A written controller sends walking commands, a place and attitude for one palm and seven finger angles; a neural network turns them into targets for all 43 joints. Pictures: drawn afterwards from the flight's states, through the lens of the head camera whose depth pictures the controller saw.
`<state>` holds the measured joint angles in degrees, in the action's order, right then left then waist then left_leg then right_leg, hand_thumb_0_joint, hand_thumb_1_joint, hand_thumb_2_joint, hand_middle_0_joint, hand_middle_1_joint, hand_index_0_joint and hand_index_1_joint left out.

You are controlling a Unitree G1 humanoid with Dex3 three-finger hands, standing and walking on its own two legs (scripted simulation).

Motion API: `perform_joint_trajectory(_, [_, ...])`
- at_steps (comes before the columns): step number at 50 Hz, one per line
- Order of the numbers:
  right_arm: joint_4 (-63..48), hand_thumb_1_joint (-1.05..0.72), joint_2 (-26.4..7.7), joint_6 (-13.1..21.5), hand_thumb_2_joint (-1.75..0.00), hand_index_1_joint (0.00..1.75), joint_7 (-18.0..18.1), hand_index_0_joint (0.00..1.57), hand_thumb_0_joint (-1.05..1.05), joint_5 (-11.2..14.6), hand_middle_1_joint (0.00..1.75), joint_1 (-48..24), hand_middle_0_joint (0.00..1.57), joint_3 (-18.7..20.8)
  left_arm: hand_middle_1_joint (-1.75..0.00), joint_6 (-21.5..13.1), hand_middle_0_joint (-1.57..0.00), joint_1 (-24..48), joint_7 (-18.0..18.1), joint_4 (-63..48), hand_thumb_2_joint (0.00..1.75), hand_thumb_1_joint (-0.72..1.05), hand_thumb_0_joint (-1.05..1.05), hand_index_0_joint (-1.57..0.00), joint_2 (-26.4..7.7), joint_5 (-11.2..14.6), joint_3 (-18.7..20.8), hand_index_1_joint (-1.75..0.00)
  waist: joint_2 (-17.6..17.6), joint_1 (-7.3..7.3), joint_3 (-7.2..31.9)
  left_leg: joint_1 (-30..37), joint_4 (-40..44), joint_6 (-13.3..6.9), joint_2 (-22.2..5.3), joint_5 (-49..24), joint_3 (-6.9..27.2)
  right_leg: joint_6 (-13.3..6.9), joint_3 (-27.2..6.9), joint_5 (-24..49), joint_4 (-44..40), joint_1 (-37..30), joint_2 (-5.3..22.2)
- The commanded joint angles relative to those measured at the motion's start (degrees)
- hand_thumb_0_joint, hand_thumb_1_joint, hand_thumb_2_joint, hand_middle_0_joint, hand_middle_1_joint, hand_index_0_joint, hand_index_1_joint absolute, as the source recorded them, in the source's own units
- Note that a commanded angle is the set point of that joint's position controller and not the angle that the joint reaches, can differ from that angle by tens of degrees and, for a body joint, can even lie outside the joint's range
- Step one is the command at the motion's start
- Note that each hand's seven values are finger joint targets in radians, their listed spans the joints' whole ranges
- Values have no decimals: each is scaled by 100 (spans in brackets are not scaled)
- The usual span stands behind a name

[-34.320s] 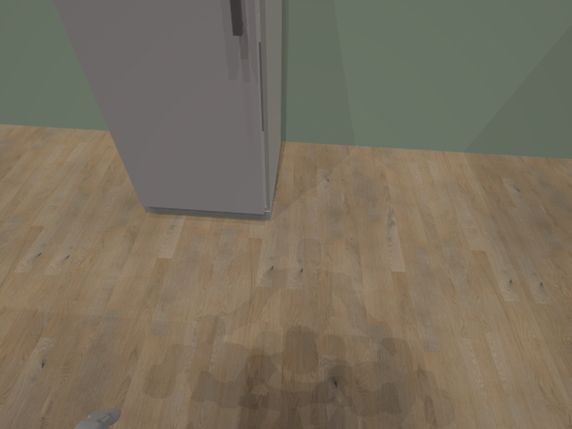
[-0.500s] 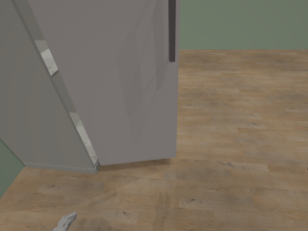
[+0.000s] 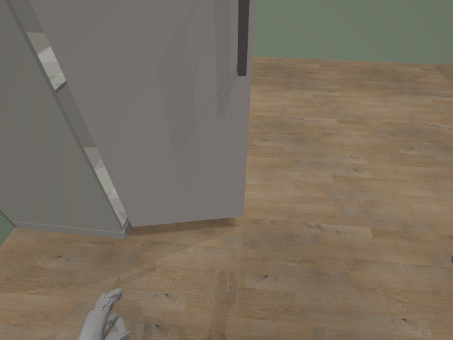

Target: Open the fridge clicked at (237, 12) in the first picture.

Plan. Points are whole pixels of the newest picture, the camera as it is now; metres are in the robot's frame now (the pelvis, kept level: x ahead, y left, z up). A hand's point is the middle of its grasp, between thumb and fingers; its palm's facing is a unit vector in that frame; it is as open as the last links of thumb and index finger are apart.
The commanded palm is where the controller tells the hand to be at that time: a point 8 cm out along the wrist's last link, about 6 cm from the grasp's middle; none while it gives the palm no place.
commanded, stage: stop stepping back and stand still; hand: right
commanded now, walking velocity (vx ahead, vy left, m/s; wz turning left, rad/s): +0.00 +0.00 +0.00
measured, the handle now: (242, 5) +0.80 +0.00 +0.29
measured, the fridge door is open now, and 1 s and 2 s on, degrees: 77 77 77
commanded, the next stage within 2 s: let the arm hang, fingers relaxed in 0.44 s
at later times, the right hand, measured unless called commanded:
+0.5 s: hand out of the picture +0.22 -0.28 +0.17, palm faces +0.40 +0.80 -0.46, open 7.4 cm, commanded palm +0.16 -0.32 +0.19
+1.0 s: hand out of the picture -0.03 -0.22 -0.16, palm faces +0.01 +0.98 -0.18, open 7.2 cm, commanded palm none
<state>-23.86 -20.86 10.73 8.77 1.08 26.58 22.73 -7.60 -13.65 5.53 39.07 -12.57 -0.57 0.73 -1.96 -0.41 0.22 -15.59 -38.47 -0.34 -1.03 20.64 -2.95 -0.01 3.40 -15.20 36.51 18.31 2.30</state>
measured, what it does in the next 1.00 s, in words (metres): stands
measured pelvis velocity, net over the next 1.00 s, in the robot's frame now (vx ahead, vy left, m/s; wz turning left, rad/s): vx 0.00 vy -0.03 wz -0.03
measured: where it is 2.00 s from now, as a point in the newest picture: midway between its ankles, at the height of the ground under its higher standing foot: outside the picture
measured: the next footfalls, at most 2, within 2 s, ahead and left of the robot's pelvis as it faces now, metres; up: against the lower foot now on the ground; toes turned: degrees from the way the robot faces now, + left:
none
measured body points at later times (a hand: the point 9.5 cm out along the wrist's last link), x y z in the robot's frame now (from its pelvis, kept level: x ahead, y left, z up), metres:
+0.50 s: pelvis +0.02 -0.02 +0.02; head +0.04 -0.03 +0.46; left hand +0.20 +0.22 -0.06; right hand +0.20 -0.32 +0.19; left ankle +0.01 +0.11 -0.72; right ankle +0.05 -0.12 -0.72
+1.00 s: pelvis +0.00 -0.03 +0.01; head +0.04 -0.05 +0.46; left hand +0.01 +0.23 -0.13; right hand -0.03 -0.27 -0.15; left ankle +0.01 +0.11 -0.72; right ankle +0.05 -0.12 -0.72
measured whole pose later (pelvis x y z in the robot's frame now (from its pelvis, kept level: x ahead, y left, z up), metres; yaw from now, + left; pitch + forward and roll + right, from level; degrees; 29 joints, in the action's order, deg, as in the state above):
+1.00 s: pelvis +0.00 -0.03 +0.01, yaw -2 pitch +0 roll +1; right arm 61.9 -12.6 -1.7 -0.3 -0.7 17.4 -0.2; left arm 1.9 -15.0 0.8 60.7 -13.1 -1.2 0.2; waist -1.0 -0.3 -4.6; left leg -13.2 -26.8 1.1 -1.9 13.8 -3.5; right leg -2.1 2.6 -11.2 29.1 18.4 0.4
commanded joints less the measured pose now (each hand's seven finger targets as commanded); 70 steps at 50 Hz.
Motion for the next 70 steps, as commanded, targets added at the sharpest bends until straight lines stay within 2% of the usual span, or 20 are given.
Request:
perform_joint_trajectory(1, [-1719, -90, -1422, 609, -90, 30, 99, 20, 0, -94, 30, -235, 20, 901, -30, -453, -20, 586, -67, -1053, 90, 90, 0, -20, -571, -21, 119, -30, 1363, -38, -20, 621, 783, 4, 25, -359, 205, -477, -1173, -1064, -1927, 638, 864])
perform_joint_trajectory(2, [-1657, -90, -1354, 611, -90, 30, 101, 20, 0, -54, 30, -48, 20, 911, -30, -475, -20, 508, -101, -1071, 90, 90, 0, -20, -579, 8, 143, -30, 980, -40, 254, 787, 1049, -39, -28, -754, 337, -357, -836, -438, -1505, 435, 604])
perform_joint_trajectory(4, [-1340, -90, -1308, 581, -90, 30, 96, 20, 0, 38, 30, 320, 20, 935, -30, -479, -20, 384, -147, -1073, 90, 90, 0, -20, -600, 30, 216, -30, 123, 36, 629, 732, 1345, -239, -462, -1727, 1027, -129, -341, 632, -610, 45, 210])
perform_joint_trajectory(5, [-1287, -90, -1242, 565, -90, 30, 87, 20, 0, 82, 30, 282, 20, 847, -30, -459, -20, 380, -164, -1055, 90, 90, 0, -20, -555, 49, 200, -30, -35, 88, 739, 656, 1428, -314, -671, -2121, 1231, -62, -236, 825, -397, -136, 137])
perform_joint_trajectory(7, [-1148, -90, -1250, 537, -90, 30, 94, 20, 0, 111, 30, 177, 20, 832, -30, -426, -20, 391, -147, -1028, 90, 90, 0, -20, -561, 47, 188, -30, 54, 106, 761, 545, 1412, -307, -736, -2464, 1156, -32, -222, 1005, -472, -360, 120])
perform_joint_trajectory(10, [-1002, -90, -1204, 482, -90, 30, 68, 20, 0, 118, 30, 227, 20, 757, -30, -355, -20, 528, -98, -1071, 90, 90, 0, -20, -592, 54, 160, -30, 348, 66, 681, 444, 1246, -97, -385, -2328, 718, -101, -397, 1597, -883, -603, 312])
perform_joint_trajectory(12, [-972, -90, -1218, 454, -90, 30, 45, 20, 0, 113, 30, 189, 20, 746, -30, -295, -20, 585, -79, -1113, 90, 90, 0, -20, -611, 63, 148, -30, 277, 30, 630, 507, 1250, -14, -235, -2153, 578, -147, -478, 1671, -1046, -537, 393])
perform_joint_trajectory(19, [-1466, -90, -1370, 459, -90, 30, 60, 20, 0, 124, 30, 175, 20, 831, -30, -266, -20, 693, -31, -1237, 90, 90, 0, -20, -621, 45, 156, -30, 611, -22, 778, 690, 1312, -4, -180, -2064, 501, -141, -438, 1576, -1215, -571, 320])
perform_joint_trajectory(26, [-1130, -90, -1197, 442, -90, 30, 53, 20, 0, 161, 30, 291, 20, 743, -30, -225, -20, 658, -13, -1242, 90, 90, 0, -20, -616, 49, 154, -30, 442, -1, 584, 587, 1582, 4, -166, -1761, 560, -104, -400, 1048, -1331, -437, 262])
perform_joint_trajectory(27, [3076, -90, -372, -459, -90, 30, -757, 20, 0, -231, 30, -178, 20, -1717, -30, -358, -20, 1018, -567, 12, 90, 90, 0, -20, -1812, 144, 395, -30, 598, 259, 254, -36, 829, -97, -748, -2584, 224, -132, -512, 2040, -411, -94, 499])
perform_joint_trajectory(28, [3152, -90, -364, -926, -90, 30, -852, 20, 0, -186, 30, -360, 20, -1590, -30, 71, -20, 705, -594, -109, 90, 90, 0, -20, -1586, 169, 416, -30, 819, 191, 602, -94, 930, -126, -671, -1858, 377, -77, -474, 1845, -658, -261, 583])
perform_joint_trajectory(30, [3679, -90, -323, -998, -90, 30, -879, 20, 0, -209, 30, -671, 20, -1717, -30, 318, -20, 672, -577, -113, 90, 90, 0, -20, -1520, 79, 290, -30, 249, 73, 565, 3, 711, -107, -417, -782, 179, -327, -906, 1314, -908, 221, 747])
perform_joint_trajectory(33, [4779, -90, -428, -1014, -90, 30, -883, 20, 0, -261, 30, -1102, 20, -1851, -30, 511, -20, 689, -580, 103, 90, 90, 0, -20, -1473, -51, 187, -30, -644, 63, 377, 12, 974, -177, -464, -567, 364, -332, -957, 730, -947, 306, 514])
perform_joint_trajectory(36, [5883, -90, -389, -1067, -90, 30, -846, 20, 0, -255, 30, -1415, 20, -2020, -30, 676, -20, 559, -584, 485, 90, 90, 0, -20, -1241, -121, 103, -30, -399, 127, 243, -77, 1256, -237, -615, -555, 615, -235, -765, 624, -959, 81, 264])
perform_joint_trajectory(39, [6722, -90, -381, -1075, -90, 30, -822, 20, 0, -239, 30, -1478, 20, -2107, -30, 732, -20, 558, -560, 816, 90, 90, 0, -20, -1212, -129, 68, -30, 372, 92, 216, 104, 1318, -168, -488, -514, 566, -205, -790, 563, -1282, -64, 305])
perform_joint_trajectory(44, [7714, -90, -206, -1022, -90, 30, -816, 20, 0, -218, 30, -1229, 20, -2051, -30, 736, -20, 350, -464, 1379, 90, 90, 0, -20, -1082, -99, 113, -30, 917, 48, 327, 334, 1617, -217, -455, -527, 568, -211, -735, 168, -1431, -275, 323])
perform_joint_trajectory(47, [8078, -90, -167, -1020, -90, 30, -820, 20, 0, -199, 30, -1196, 20, -2062, -30, 737, -20, 177, -421, 1658, 90, 90, 0, -20, -1032, -76, 145, -30, 939, 85, 217, 311, 1713, -241, -438, -480, 526, -227, -788, -80, -1583, -313, 376])
perform_joint_trajectory(56, [8571, -90, -331, -992, -90, 30, -806, 20, 0, -217, 30, -1268, 20, -2029, -30, 727, -20, 24, -401, 2070, 90, 90, 0, -20, -1222, -50, 268, -30, 206, 85, -105, 172, 1887, -253, -476, -281, 490, -274, -859, -283, -1784, -402, 464])
perform_joint_trajectory(66, [8546, -90, -729, -950, -90, 30, -834, 20, 0, -224, 30, -1800, 20, -2003, -30, 686, -20, 535, -479, 2170, 90, 90, 0, -20, -1533, -66, 275, -30, 145, 68, -143, 221, 2035, -191, -533, -290, 572, -232, -897, -150, -2036, -556, 486])
perform_joint_trajectory(70, [8503, -90, -850, -908, -90, 30, -846, 20, 0, -216, 30, -2034, 20, -2028, -30, 645, -20, 764, -509, 2183, 90, 90, 0, -20, -1647, -53, 243, -30, 162, 73, -1, 393, 2081, -158, -586, -651, 610, -202, -855, 398, -2031, -721, 491])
